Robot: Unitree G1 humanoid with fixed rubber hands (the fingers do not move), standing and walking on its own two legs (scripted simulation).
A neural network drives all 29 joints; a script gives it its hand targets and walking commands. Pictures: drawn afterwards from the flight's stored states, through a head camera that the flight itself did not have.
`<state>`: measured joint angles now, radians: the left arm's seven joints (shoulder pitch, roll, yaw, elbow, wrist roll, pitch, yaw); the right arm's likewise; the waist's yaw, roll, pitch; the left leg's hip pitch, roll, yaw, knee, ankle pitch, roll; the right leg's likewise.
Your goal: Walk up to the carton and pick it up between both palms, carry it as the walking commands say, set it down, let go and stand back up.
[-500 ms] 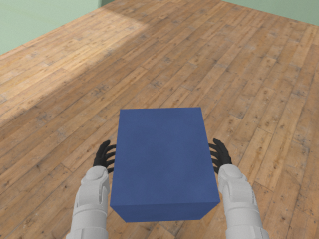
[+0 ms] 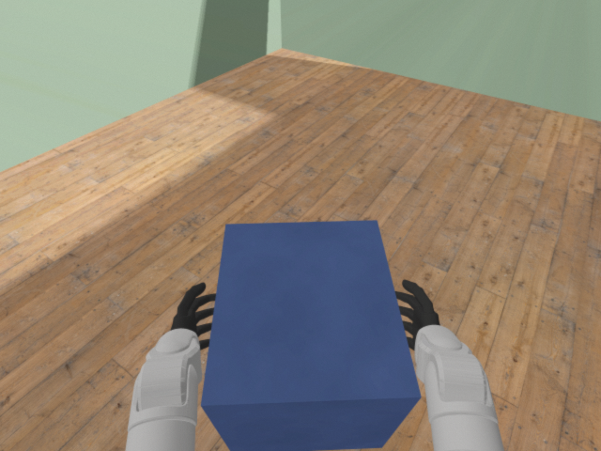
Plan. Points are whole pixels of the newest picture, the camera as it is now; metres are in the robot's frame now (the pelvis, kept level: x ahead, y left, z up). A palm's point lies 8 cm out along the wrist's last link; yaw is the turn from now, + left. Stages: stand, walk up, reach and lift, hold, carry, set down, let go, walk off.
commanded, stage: reach and lift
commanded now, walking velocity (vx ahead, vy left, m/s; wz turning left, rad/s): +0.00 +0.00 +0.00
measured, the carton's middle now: (304, 337) +0.30 +0.00 -0.03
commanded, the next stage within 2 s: hold in 0.82 s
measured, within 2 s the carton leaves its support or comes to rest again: neither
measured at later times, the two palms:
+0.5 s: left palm (186, 337) +0.27 +0.16 +0.03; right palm (424, 331) +0.27 -0.16 +0.03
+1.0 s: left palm (183, 346) +0.26 +0.16 +0.03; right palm (424, 337) +0.27 -0.16 +0.03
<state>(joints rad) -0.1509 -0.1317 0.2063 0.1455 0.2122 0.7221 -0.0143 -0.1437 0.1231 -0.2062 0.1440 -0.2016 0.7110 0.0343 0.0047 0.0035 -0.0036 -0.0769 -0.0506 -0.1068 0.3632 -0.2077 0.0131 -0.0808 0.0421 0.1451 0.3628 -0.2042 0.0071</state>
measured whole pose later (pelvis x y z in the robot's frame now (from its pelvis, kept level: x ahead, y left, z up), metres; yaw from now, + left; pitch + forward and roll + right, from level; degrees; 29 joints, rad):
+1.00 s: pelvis +0.01 -0.01 +0.00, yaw +0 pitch -5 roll +0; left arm -0.07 -0.13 0.17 0.02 0.19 0.76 -0.01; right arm -0.07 0.13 -0.16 0.03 -0.19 0.75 0.03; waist 0.02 0.00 0.03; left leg -0.03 -0.04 -0.11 0.31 -0.19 0.01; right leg -0.04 0.04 0.13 0.32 -0.19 0.00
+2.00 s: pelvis +0.00 +0.00 +0.00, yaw +0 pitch -5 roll +0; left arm -0.11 -0.13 0.18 0.06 0.20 0.76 -0.01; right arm -0.10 0.13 -0.18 0.06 -0.20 0.74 0.04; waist 0.02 0.00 0.04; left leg -0.05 -0.05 -0.11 0.34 -0.19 0.01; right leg -0.05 0.04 0.13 0.35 -0.20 0.00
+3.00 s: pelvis -0.19 -0.02 -0.02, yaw +0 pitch +1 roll +2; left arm 0.06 -0.13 0.10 -0.44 0.00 1.22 0.12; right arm 0.09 0.14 -0.12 -0.50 -0.03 1.24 -0.11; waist 0.01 0.02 -0.14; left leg -0.64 0.01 0.01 1.06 -0.37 -0.03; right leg -0.35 -0.03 -0.14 0.61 -0.27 -0.07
